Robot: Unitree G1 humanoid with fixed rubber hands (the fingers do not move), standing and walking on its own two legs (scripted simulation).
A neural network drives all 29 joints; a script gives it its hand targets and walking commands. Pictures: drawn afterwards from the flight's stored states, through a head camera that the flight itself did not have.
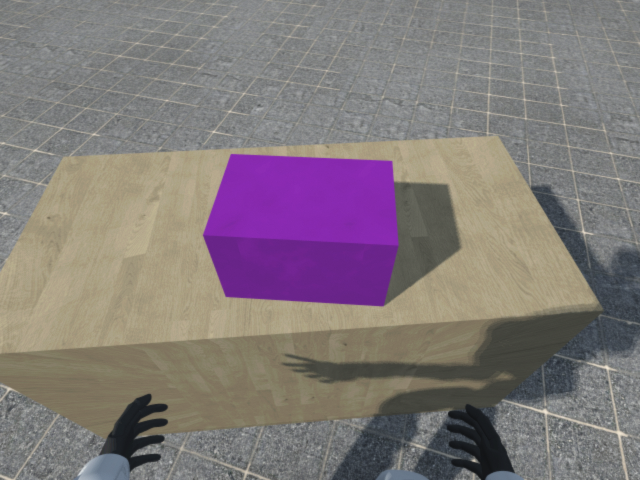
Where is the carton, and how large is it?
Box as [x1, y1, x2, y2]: [203, 154, 398, 305]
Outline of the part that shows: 230,155 203,233 204,239 226,296 383,305 398,245 391,161 243,154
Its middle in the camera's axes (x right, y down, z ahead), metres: -0.03 -0.01 +0.72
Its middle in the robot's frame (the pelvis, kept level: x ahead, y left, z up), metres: +0.53 +0.01 -0.07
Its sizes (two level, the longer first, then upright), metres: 0.298 0.197 0.183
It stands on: a pedestal, 0.59 m high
